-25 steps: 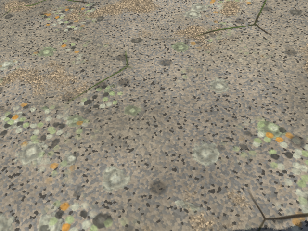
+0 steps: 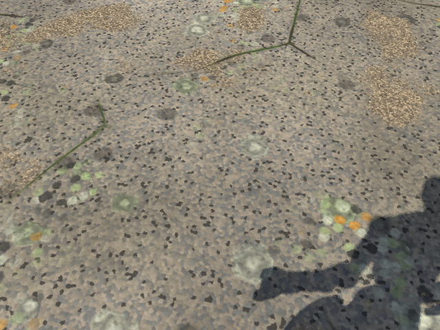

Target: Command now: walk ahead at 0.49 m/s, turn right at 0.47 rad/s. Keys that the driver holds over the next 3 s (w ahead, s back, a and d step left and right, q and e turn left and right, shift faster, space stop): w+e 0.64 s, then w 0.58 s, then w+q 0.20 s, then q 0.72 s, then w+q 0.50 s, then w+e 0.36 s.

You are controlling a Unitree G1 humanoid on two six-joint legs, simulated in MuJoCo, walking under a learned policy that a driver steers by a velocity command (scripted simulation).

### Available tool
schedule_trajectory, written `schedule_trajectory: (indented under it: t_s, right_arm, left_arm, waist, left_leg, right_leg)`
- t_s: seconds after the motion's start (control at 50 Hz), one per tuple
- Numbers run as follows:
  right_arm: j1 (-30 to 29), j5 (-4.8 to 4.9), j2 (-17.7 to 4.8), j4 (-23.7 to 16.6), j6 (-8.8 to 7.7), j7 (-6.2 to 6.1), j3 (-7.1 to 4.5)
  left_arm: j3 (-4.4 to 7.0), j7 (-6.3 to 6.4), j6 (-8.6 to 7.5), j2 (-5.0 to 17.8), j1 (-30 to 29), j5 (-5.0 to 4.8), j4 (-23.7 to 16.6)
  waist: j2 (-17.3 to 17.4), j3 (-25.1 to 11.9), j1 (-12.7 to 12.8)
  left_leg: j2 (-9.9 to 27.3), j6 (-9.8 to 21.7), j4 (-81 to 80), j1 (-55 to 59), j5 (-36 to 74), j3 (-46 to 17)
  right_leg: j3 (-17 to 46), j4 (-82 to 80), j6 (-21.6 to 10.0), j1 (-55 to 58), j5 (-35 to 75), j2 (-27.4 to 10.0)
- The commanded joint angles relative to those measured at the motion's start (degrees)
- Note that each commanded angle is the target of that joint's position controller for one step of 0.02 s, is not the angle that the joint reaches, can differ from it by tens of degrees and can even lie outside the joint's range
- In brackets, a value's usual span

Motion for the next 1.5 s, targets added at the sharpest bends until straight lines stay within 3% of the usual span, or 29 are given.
schedule_trajectory:
  t_s: [0.02, 0.18, 0.24, 0.28, 0.3, 0.32, 0.34, 0.36, 0.38, 0.4, 0.46, 0.6, 0.7, 0.76, 0.78, 0.8, 0.82, 0.86, 0.92, 1.04, 1.2, 1.26, 1.28, 1.3, 1.32, 1.34, 1.38, 1.44, 1.5]
  right_arm:
    - [-4.5, -0.09, -7.3, -3.2, -1.42, -0.51, -1.79]
    - [1.0, 1.60, -11.6, 0.0, 1.15, -1.27, -2.93]
    - [0.5, 2.29, -14.2, -0.1, 2.52, -1.73, -3.61]
    - [-0.8, 2.68, -13.7, -0.8, 3.03, -2.09, -3.14]
    - [1.9, 0.68, -8.3, -2.6, 2.45, -2.09, -1.43]
    - [3.5, 0.38, -4.5, -5.4, 0.43, -1.39, 0.37]
    - [-3.2, 2.28, -10.2, -6.5, -1.30, -0.55, -0.92]
    - [-6.4, 3.49, -10.2, -7.8, -2.15, -0.22, -0.71]
    - [-6.6, 2.41, -9.1, -7.5, -2.44, -0.66, -0.44]
    - [-6.0, 1.07, -9.7, -6.8, -2.10, -0.99, -0.85]
    - [-4.0, -0.03, -8.8, -6.1, -0.23, -0.91, -0.85]
    - [-17.8, 0.44, -5.3, -9.2, -0.10, -0.23, 0.92]
    - [-18.0, 1.19, -8.3, -9.5, -1.27, 0.96, -0.24]
    - [-7.1, 0.34, -10.8, -7.2, -2.03, 0.53, -1.93]
    - [0.9, -0.45, -14.3, -6.6, -2.11, 0.24, -2.66]
    - [5.9, -0.28, -17.8, -3.4, -1.33, 0.96, -3.86]
    - [5.1, 1.41, -12.1, -4.1, -1.22, 1.28, -2.51]
    - [-0.3, 0.72, -8.4, -4.9, -0.50, 0.82, -1.14]
    - [-2.4, 0.12, -6.1, -4.2, -0.49, 0.35, -0.17]
    - [0.5, 1.39, -9.8, -1.5, -0.09, -0.34, -0.88]
    - [6.3, 2.30, -11.7, 2.3, 1.92, -0.64, -1.05]
    - [5.1, 2.44, -12.1, 2.4, 2.69, -1.01, -1.03]
    - [4.2, 1.53, -9.9, 1.1, 2.49, -1.05, -0.01]
    - [10.1, 0.98, -3.4, -0.7, 1.50, -0.87, 2.08]
    - [9.1, 1.97, -6.4, 0.3, 0.62, -0.75, 1.43]
    - [4.4, 3.42, -10.5, -1.0, 0.42, -0.57, -0.02]
    - [0.1, 2.68, -9.4, -1.8, 0.97, -0.74, -0.17]
    - [3.2, 2.47, -6.2, -0.4, 3.37, -1.04, -0.27]
    - [1.4, 1.58, -5.4, -2.0, 4.33, -1.49, -0.53]
  left_arm:
    - [0.31, -0.31, -0.20, 1.4, 1.0, 0.39, -3.4]
    - [-0.74, -3.64, -1.07, 0.3, -13.4, 0.27, -9.5]
    - [0.85, -3.92, -0.58, 3.4, -9.5, 0.46, -10.3]
    - [4.09, -2.80, 0.08, 8.8, 6.9, 0.19, -6.7]
    - [5.59, -1.54, 0.73, 14.3, 12.3, 0.05, -5.4]
    - [5.26, -1.86, -0.25, 16.8, 9.2, 0.04, -7.6]
    - [3.71, -2.40, -1.10, 11.4, 9.4, 0.44, -8.1]
    - [3.03, -2.44, -1.73, 9.3, 7.9, 0.76, -7.5]
    - [2.59, -2.41, -2.05, 8.0, 4.2, 0.66, -7.6]
    - [1.98, -2.18, -2.23, 6.0, 1.0, 0.99, -8.2]
    - [1.79, -1.34, -2.57, 6.1, -1.1, 1.43, -8.6]
    - [2.42, 0.50, -1.70, 8.5, 3.9, 0.58, -5.7]
    - [2.15, 0.69, -1.20, 7.1, 6.6, 0.44, -3.6]
    - [1.13, 0.34, -0.92, 4.0, 6.1, 1.02, -3.6]
    - [-0.14, 0.34, -1.05, 0.8, 8.8, 2.03, -4.4]
    - [-0.76, 0.40, -1.69, -0.9, 16.1, -0.21, -4.8]
    - [0.22, 0.62, -1.81, 5.0, 13.1, -0.79, -3.7]
    - [0.61, 0.63, -1.87, 6.6, 2.0, 0.39, -5.7]
    - [0.34, -0.07, -2.33, 3.8, 1.0, 1.03, -6.2]
    - [-1.34, -0.62, -2.72, 0.0, -6.3, 1.48, -7.9]
    - [-1.14, -2.67, -3.74, 1.0, -16.4, 0.46, -10.8]
    - [1.09, -2.25, -3.94, 5.0, -4.9, 1.14, -7.8]
    - [2.31, -1.58, -3.81, 8.2, 5.1, 1.86, -5.8]
    - [3.62, -1.13, -3.29, 14.0, 10.7, 2.74, -5.0]
    - [2.53, -1.15, -2.99, 9.6, 12.1, 2.28, -4.7]
    - [1.48, -1.10, -3.03, 6.9, 8.6, 1.84, -4.3]
    - [0.32, -1.37, -3.37, 3.4, 1.6, 1.79, -4.0]
    - [0.26, -1.63, -5.03, 1.7, -3.1, 2.60, -3.0]
    - [0.87, -0.93, -5.56, 3.4, -4.9, 3.07, -1.5]
  waist:
    - [6.0, 2.3, 2.2]
    - [4.3, 5.9, -2.8]
    - [7.7, 0.6, 1.1]
    - [6.7, -8.2, 10.4]
    - [-3.8, -13.2, 9.8]
    - [-11.8, -21.5, 5.0]
    - [-3.7, -20.9, 9.1]
    - [-2.0, -12.8, 8.0]
    - [3.3, -7.6, 4.8]
    - [2.9, -5.5, 2.8]
    - [1.4, -4.0, 0.4]
    - [-1.1, -0.7, 5.4]
    - [-3.7, -1.0, 5.1]
    - [-3.8, -5.9, -0.6]
    - [4.5, -14.6, -2.4]
    - [24.5, -18.7, 0.3]
    - [15.7, -13.5, -1.8]
    - [6.2, -3.7, -2.2]
    - [8.7, -1.5, 0.8]
    - [7.2, -0.1, -0.9]
    - [7.8, 2.4, -3.1]
    - [7.2, -4.4, 4.3]
    - [4.9, -12.1, 8.9]
    - [-9.2, -21.2, 7.7]
    - [-10.1, -23.7, 9.1]
    - [-6.2, -13.7, 8.6]
    - [-2.6, -4.5, 5.0]
    - [-3.2, -1.2, 0.9]
    - [-1.6, 0.4, -0.6]
  left_leg:
    - [16.1, 8.7, -11.8, -0.3, 11.5, -7.5]
    - [17.8, 6.2, -8.6, 11.1, 19.7, 1.6]
    - [17.7, 4.5, 3.2, 15.0, 47.9, 4.0]
    - [14.6, 1.7, 26.0, 6.5, 49.7, 6.1]
    - [9.8, -1.3, 46.1, -13.0, 15.8, 5.9]
    - [-1.9, -3.6, 63.0, -31.0, -22.6, -6.0]
    - [1.3, -2.5, 64.4, -37.0, -19.5, -14.5]
    - [3.5, -1.4, 61.0, -38.7, -14.8, -13.6]
    - [6.1, -1.2, 55.2, -36.4, -10.9, -13.3]
    - [7.7, -1.6, 50.5, -32.6, -8.5, -13.4]
    - [8.2, -4.1, 44.9, -27.2, -5.2, -12.4]
    - [2.9, -6.9, 17.3, -21.6, 16.1, -10.5]
    - [2.7, -4.0, 11.0, -19.1, 12.6, -12.5]
    - [3.8, 0.9, 8.3, -3.3, 8.6, -11.6]
    - [14.0, 5.4, 9.8, 12.1, 7.9, -23.0]
    - [23.5, 14.3, 0.4, 25.3, -9.8, -51.3]
    - [23.3, 13.1, -2.8, 23.3, -22.8, -54.4]
    - [18.8, 9.9, -3.4, 10.9, -13.4, -38.5]
    - [13.9, 9.8, -6.4, 2.6, 0.4, -28.4]
    - [12.9, 10.6, -9.9, 1.6, 12.1, -18.5]
    - [15.4, 7.8, -6.5, 7.6, 16.3, -15.6]
    - [12.6, 5.2, 7.8, 6.1, 33.9, -13.2]
    - [9.9, 3.2, 21.5, -3.3, 26.2, -11.5]
    - [1.0, -1.2, 44.1, -26.0, -3.0, -7.7]
    - [0.2, -1.2, 52.5, -32.5, -21.2, -15.2]
    - [3.1, -0.8, 55.3, -36.6, -17.7, -15.7]
    - [7.1, -1.2, 50.7, -34.3, -9.1, -13.6]
    - [8.6, -2.7, 47.8, -26.7, -3.2, -13.7]
    - [7.6, -4.5, 42.1, -27.5, 1.7, -13.4]
  right_leg:
    - [3.5, -5.6, 0.5, -4.0, 8.4, -2.2]
    - [-5.0, -26.3, -2.9, -3.7, 11.9, -0.1]
    - [-9.8, -27.1, -6.3, 5.8, 2.9, 5.5]
    - [-9.9, -31.7, -10.3, 29.6, 4.9, 9.9]
    - [9.0, -32.3, -15.3, 48.6, 4.3, -1.1]
    - [42.6, -42.6, -25.9, 60.4, -6.2, -13.1]
    - [41.3, -47.2, -22.9, 59.7, -8.9, -13.0]
    - [33.1, -47.5, -20.6, 52.3, -6.0, -11.2]
    - [26.5, -47.4, -18.5, 43.3, 0.3, -8.5]
    - [21.8, -48.0, -17.5, 37.0, 6.3, -6.5]
    - [17.0, -50.5, -18.0, 27.8, 15.8, -4.2]
    - [10.8, -49.5, -13.2, 21.4, 8.5, 1.0]
    - [17.5, -43.0, -11.6, 29.0, 5.0, -3.2]
    - [15.2, -30.0, -8.2, 28.5, 13.9, 0.7]
    - [10.8, -13.0, -5.7, 20.2, 2.7, 4.9]
    - [5.2, 4.3, -1.9, 0.8, -20.7, 11.9]
    - [8.5, 10.5, -1.6, -6.2, -19.5, 8.7]
    - [5.0, 9.6, -1.7, -6.5, -10.7, 4.6]
    - [2.8, 1.3, -1.5, -1.2, -5.0, 0.6]
    - [-0.9, -17.4, 0.5, -1.1, 5.5, -0.3]
    - [-2.9, -33.5, -1.7, 4.6, 10.6, 3.0]
    - [-5.0, -37.9, -5.2, 23.7, 8.9, 5.8]
    - [0.8, -35.2, -8.1, 40.3, 10.1, -0.5]
    - [24.9, -37.2, -16.1, 61.9, 2.6, -16.3]
    - [36.3, -44.1, -17.5, 60.5, -5.0, -18.6]
    - [27.9, -45.6, -14.7, 52.9, -6.8, -16.6]
    - [15.3, -49.6, -12.2, 38.5, -1.6, -11.7]
    - [4.9, -54.7, -11.5, 27.8, 10.8, -8.8]
    - [-4.2, -53.5, -11.4, 26.1, 32.6, -8.4]
Next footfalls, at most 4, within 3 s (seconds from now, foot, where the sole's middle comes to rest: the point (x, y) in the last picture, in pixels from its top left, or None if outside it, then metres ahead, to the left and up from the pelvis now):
0.28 right None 0.32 -0.15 -0.78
0.76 left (230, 281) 0.65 -0.04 -0.78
1.28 right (331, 243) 0.78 -0.39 -0.78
1.76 left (284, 179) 1.06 -0.27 -0.78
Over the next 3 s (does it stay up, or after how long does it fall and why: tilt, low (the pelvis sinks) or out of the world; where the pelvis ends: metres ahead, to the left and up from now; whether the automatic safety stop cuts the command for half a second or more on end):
stays up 1.19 -0.22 0.00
